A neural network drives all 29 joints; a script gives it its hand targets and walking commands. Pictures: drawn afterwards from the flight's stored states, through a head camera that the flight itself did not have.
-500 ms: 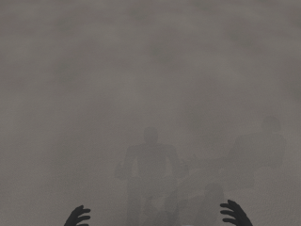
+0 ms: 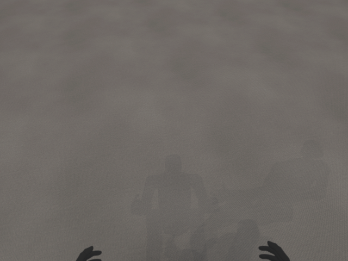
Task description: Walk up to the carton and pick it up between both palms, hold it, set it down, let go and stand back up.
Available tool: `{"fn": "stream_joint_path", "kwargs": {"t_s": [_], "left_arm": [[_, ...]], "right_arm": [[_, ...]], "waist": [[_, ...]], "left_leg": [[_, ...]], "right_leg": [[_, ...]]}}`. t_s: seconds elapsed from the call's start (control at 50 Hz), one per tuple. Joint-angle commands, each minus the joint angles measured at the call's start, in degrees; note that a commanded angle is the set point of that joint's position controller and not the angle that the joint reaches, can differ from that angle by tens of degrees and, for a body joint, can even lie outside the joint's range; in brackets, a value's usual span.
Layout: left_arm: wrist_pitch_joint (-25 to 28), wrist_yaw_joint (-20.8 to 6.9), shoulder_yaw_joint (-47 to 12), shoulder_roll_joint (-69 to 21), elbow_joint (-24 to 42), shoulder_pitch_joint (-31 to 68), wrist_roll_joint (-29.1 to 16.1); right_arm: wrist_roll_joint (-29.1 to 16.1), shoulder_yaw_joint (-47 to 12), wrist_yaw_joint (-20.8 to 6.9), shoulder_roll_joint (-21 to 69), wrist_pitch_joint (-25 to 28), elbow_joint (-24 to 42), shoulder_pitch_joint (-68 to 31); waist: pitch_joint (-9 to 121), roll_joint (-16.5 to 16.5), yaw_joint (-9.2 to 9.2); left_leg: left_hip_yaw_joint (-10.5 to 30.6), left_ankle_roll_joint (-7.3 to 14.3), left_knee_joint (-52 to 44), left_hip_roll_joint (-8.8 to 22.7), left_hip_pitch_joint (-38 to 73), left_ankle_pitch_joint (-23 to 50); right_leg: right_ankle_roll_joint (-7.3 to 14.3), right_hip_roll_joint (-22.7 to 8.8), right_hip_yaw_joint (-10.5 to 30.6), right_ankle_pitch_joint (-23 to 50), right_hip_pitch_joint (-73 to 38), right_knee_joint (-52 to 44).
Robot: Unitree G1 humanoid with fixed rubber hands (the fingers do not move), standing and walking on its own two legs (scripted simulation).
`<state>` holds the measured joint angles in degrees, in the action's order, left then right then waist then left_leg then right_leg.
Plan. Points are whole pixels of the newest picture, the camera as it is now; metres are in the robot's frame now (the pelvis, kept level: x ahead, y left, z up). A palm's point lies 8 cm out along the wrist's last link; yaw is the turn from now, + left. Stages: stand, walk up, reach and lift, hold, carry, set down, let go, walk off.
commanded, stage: stand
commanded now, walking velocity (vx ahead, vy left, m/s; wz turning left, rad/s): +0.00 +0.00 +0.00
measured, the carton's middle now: out of the picture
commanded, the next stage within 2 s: none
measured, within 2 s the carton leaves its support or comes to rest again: neither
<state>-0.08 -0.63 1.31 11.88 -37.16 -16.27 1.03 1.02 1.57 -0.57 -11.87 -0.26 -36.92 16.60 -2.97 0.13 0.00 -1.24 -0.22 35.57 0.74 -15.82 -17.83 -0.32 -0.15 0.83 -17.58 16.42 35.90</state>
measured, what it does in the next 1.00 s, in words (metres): stands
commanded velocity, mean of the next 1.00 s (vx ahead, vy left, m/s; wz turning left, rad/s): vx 0.00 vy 0.00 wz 0.00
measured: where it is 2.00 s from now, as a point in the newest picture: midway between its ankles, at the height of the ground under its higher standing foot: outside the picture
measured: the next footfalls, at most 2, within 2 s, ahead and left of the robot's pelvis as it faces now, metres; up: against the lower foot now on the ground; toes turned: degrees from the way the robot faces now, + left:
none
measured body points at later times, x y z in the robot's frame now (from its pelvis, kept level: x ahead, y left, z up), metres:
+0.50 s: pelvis +0.00 +0.00 +0.00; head +0.01 +0.00 +0.45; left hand +0.11 +0.24 -0.11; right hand +0.10 -0.24 -0.11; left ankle +0.01 +0.12 -0.73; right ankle +0.02 -0.12 -0.73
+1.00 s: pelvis +0.00 +0.00 +0.01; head +0.01 +0.00 +0.45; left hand +0.09 +0.24 -0.12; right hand +0.08 -0.25 -0.12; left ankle +0.01 +0.12 -0.73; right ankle +0.02 -0.12 -0.73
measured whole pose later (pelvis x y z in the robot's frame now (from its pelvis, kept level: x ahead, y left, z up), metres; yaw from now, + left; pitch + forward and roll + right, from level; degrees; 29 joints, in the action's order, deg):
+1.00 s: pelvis +0.00 +0.00 +0.01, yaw -1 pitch -1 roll +0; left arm -0.1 -0.1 0.5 12.6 -41.0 -18.2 0.5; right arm 0.5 0.6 -0.2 -12.7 -0.1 -41.0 18.3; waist -2.6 0.6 0.2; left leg -2.1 -0.3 32.2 1.0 -14.4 -16.3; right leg -0.4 0.0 1.8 -15.9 15.6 33.0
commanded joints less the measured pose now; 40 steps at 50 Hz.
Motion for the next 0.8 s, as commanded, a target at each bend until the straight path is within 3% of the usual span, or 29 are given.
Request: {"fn": "stream_joint_path", "kwargs": {"t_s": [0.0,0.7,0.78], "left_arm": [[1.9,0.4,2.5,7.7,6.2,1.2,-0.1],[1.5,0.8,1.8,8.1,3.1,-1.4,-0.6],[1.6,0.9,1.8,8.5,2.4,-1.9,-0.4]], "right_arm": [[-0.1,2.4,0.4,-7.6,2.0,6.0,-1.1],[-0.6,1.8,0.7,-8.6,1.8,2.7,1.6],[-0.5,1.6,0.7,-8.8,1.9,2.1,1.5]], "waist": [[2.9,0.0,-0.03],[1.6,0.9,0.13],[2.2,-0.5,0.05]], "left_leg": [[5.1,2.0,-7.5,4.0,-0.1,2.7],[5.0,2.0,-9.6,4.9,0.6,4.0],[5.0,2.0,-9.9,5.0,0.8,4.3]], "right_leg": [[2.2,-4.1,4.8,3.7,0.2,-7.4],[2.3,-4.3,5.3,6.0,0.1,-8.5],[2.1,-4.2,5.4,6.5,-0.5,-8.4]]}}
